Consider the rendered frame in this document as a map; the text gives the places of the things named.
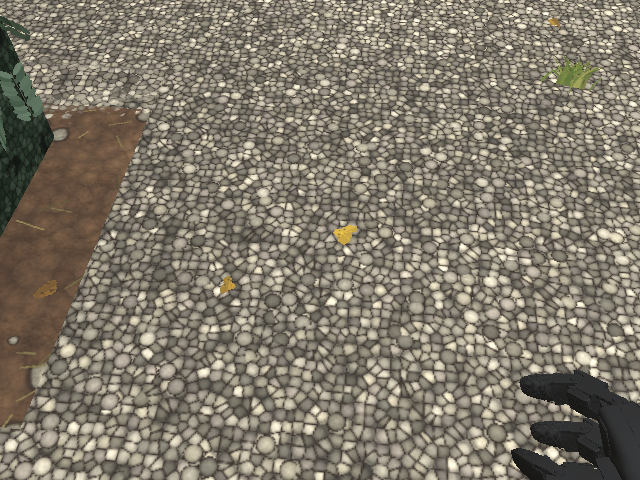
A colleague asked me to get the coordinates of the right robot hand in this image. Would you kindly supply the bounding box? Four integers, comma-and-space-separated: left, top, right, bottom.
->
511, 370, 640, 480

